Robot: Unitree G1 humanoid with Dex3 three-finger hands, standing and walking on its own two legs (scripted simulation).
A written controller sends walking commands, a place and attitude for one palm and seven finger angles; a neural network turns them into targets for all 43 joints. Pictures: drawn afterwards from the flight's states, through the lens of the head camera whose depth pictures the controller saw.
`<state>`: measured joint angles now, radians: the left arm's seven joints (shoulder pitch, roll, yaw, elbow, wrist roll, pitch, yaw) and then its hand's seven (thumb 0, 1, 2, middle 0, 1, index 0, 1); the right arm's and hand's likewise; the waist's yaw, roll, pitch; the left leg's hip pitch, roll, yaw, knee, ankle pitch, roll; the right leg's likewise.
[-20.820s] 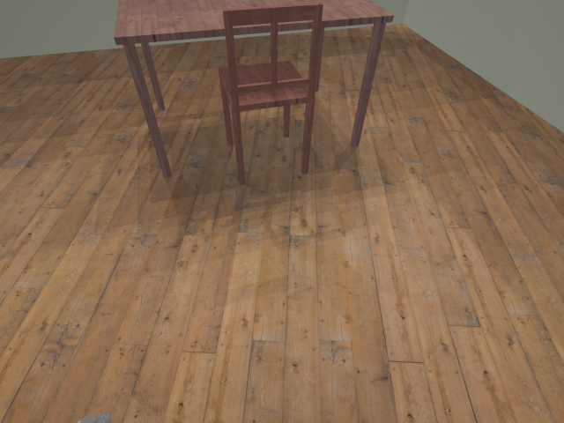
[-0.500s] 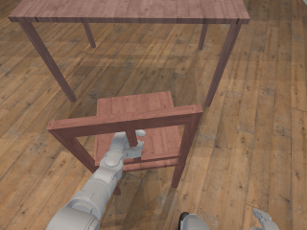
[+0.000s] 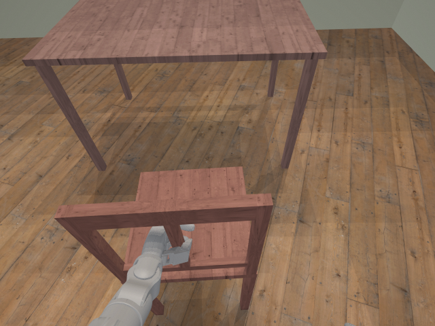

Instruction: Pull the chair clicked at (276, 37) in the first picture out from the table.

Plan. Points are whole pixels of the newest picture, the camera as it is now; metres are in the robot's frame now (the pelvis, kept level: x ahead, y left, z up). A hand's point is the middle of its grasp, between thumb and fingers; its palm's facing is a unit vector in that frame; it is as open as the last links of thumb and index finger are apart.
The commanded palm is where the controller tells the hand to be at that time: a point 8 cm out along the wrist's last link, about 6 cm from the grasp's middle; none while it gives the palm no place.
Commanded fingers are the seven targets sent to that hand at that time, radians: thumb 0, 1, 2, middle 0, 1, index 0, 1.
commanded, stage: stop walking, hand still on the chair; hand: left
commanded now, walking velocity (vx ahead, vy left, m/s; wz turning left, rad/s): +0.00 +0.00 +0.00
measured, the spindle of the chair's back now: (178, 244) +0.31 +0.10 -0.10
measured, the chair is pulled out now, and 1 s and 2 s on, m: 0.60 0.61 0.61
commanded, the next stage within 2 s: open the thumb and straighten the fingers in 0.42 s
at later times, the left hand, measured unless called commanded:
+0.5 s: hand (183, 250) +0.28 +0.08 -0.06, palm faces -0.14 -0.98 -0.14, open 5.6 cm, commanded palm +0.27 +0.14 -0.05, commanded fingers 0.00 0.90 0.90 -0.50 -1.45 -0.50 -1.45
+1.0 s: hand (182, 244) +0.29 +0.09 -0.06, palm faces -0.15 -0.98 -0.11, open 13.9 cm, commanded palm +0.28 +0.14 -0.04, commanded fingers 0.00 -0.55 0.20 -0.12 -0.36 -0.12 -0.36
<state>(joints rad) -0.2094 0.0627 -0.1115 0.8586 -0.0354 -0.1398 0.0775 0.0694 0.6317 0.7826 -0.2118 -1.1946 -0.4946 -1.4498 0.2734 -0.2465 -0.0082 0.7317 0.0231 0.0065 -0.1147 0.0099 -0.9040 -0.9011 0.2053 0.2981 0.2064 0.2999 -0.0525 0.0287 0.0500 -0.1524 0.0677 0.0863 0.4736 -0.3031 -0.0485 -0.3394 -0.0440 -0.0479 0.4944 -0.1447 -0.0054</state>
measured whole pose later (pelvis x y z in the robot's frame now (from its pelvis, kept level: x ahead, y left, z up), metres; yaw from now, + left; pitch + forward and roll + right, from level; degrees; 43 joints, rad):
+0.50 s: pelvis +0.01 +0.01 +0.00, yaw +0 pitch +0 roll +1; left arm -0.15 0.05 -0.16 0.78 -0.02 -0.12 0.08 0.06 0.64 0.77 -0.20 -1.22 -0.49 -1.45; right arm 0.22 -0.19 0.02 0.70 0.02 0.02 -0.12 0.01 -0.90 -0.90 0.21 0.30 0.21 0.30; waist -0.03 0.02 0.05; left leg -0.13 0.05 0.09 0.46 -0.31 -0.04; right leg -0.34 -0.06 -0.04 0.51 -0.17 0.01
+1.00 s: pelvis +0.01 +0.01 -0.02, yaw +2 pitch +8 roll +2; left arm -0.08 0.09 -0.15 0.45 -0.05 0.08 0.03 0.00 -0.42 0.25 -0.32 -0.99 -0.34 -1.00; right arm 0.26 -0.25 -0.01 0.61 0.04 -0.09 -0.03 0.01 -0.90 -0.90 0.20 0.30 0.20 0.30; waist -0.06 0.03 -0.07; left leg -0.43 0.04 0.06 0.70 -0.41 -0.03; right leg -0.61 -0.09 -0.05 0.72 -0.26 0.01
